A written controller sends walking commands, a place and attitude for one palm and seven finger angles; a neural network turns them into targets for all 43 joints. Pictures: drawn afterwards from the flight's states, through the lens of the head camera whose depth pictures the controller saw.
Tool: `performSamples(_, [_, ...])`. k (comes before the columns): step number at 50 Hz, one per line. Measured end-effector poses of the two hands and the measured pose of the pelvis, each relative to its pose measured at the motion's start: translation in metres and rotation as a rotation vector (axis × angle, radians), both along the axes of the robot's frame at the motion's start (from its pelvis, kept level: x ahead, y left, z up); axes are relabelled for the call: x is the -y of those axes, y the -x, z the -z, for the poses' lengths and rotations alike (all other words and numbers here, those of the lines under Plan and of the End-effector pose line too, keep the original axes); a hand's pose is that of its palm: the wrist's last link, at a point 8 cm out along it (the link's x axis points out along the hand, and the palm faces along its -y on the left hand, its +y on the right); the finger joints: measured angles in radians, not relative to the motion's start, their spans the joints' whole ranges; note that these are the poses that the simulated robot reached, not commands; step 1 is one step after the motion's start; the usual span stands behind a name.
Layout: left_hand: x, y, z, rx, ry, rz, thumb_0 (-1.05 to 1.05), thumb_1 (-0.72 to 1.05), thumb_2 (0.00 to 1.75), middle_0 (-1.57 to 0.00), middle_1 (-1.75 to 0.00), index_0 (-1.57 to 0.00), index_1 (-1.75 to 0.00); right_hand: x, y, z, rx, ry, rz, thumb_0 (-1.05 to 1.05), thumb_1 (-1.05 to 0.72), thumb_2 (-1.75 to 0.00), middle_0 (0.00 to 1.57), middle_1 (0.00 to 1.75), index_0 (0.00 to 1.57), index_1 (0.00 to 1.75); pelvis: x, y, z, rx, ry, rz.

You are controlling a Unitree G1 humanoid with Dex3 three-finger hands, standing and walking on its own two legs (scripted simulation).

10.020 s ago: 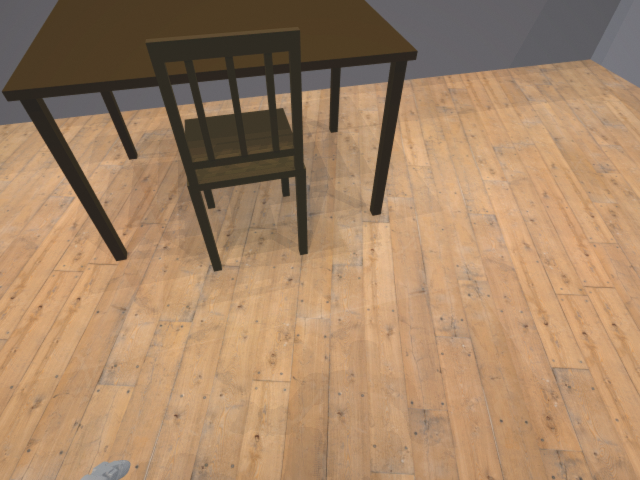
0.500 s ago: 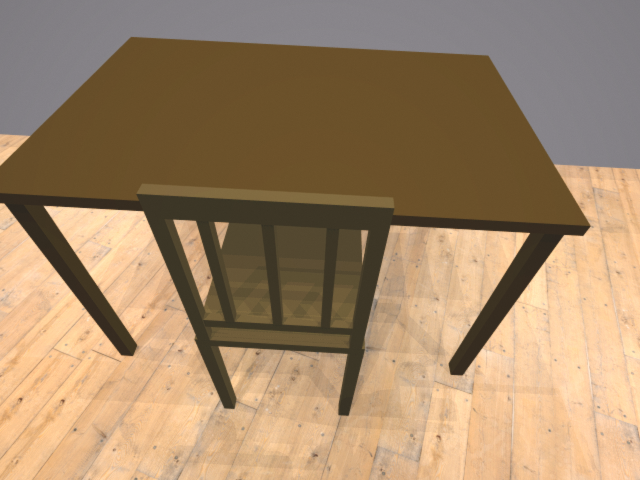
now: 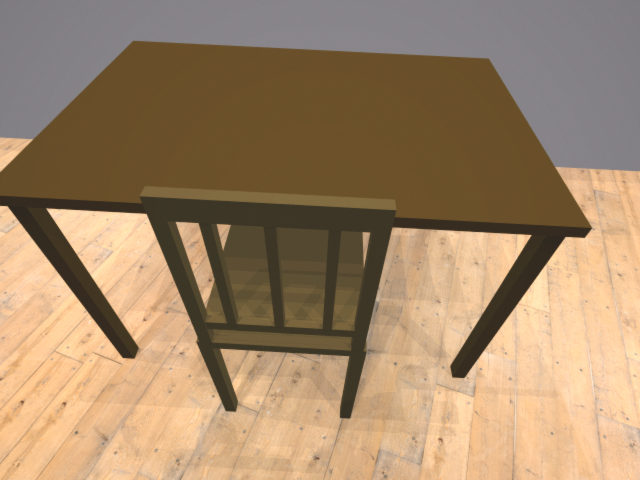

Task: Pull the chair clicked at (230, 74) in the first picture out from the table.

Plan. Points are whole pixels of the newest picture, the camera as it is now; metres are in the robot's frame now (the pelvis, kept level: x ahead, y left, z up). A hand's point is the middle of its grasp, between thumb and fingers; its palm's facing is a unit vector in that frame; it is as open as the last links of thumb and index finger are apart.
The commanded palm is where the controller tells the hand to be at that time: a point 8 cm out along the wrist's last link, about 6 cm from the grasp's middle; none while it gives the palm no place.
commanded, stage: look again from close up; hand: left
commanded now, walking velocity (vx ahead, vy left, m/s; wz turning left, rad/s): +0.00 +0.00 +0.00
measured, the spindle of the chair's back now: (276, 280) +0.47 +0.11 -0.10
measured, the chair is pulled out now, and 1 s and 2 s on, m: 0.00 0.00 0.00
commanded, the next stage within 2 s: shuffle to correct the standing spot in 0.26 s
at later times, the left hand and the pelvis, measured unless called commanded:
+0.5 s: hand out of the picture -0.04 +0.14 -0.18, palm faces +0.05 -0.99 -0.14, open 7.3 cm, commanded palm none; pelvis +0.00 -0.01 +0.00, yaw +0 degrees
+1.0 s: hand out of the picture -0.02 +0.09 -0.19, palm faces +0.09 -0.98 -0.16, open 7.3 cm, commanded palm none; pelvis +0.03 -0.06 -0.01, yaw +0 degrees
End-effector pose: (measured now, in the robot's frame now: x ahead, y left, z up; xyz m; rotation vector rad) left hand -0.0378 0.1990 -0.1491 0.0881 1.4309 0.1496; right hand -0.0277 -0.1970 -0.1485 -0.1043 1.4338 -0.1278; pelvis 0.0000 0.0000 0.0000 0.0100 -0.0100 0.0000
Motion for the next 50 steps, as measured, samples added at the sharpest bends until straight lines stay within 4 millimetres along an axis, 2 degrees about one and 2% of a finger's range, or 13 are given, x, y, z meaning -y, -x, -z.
performSamples(20, [0.007, 0.004, -0.001, -0.009, 0.000, -0.005, 0.00, 0.91, 0.90, -0.20, -0.30, -0.20, -0.30, 0.003, 0.004, 0.002, -0.008, -0.010, 0.003, 0.00, -0.91, -0.90, 0.20, 0.30, 0.20, 0.30, 0.005, 0.000, 0.000, 0.000, -0.002, -0.001])
performSamples(29, [0.016, 0.007, 0.004, -0.042, 0.019, -0.002, 0.00, 0.91, 0.90, -0.19, -0.30, -0.20, -0.30, 0.010, 0.009, 0.003, -0.026, 0.001, 0.030, 0.00, -0.91, -0.90, 0.20, 0.30, 0.20, 0.30, 0.014, -0.003, 0.003, -0.002, -0.006, 0.003])
performSamples(34, [0.023, 0.003, 0.006, -0.060, 0.018, 0.000, 0.00, 0.91, 0.90, -0.19, -0.30, -0.20, -0.30, 0.024, 0.016, 0.005, -0.062, 0.016, 0.052, 0.00, -0.91, -0.90, 0.20, 0.30, 0.20, 0.30, 0.024, -0.008, 0.006, -0.015, -0.017, 0.004])
performSamples(41, [0.037, -0.009, 0.006, -0.059, -0.015, -0.022, 0.00, 0.91, 0.90, -0.19, -0.30, -0.20, -0.30, 0.057, 0.018, 0.010, -0.122, 0.041, 0.055, 0.00, -0.91, -0.90, 0.20, 0.30, 0.20, 0.30, 0.047, -0.020, 0.012, -0.028, -0.008, -0.007])
performSamples(46, [0.052, -0.012, 0.007, -0.061, -0.022, -0.052, 0.00, 0.91, 0.90, -0.19, -0.30, -0.20, -0.30, 0.079, -0.001, 0.003, -0.121, 0.081, 0.033, 0.00, -0.91, -0.90, 0.20, 0.30, 0.20, 0.30, 0.060, -0.026, 0.010, -0.018, 0.003, -0.017])
performSamples(50, [0.063, -0.015, 0.008, -0.067, -0.005, -0.047, 0.00, 0.91, 0.90, -0.20, -0.30, -0.20, -0.30, 0.087, -0.022, 0.001, -0.059, 0.099, 0.040, 0.00, -0.91, -0.90, 0.20, 0.30, 0.20, 0.30, 0.063, -0.030, 0.008, 0.000, 0.008, -0.006])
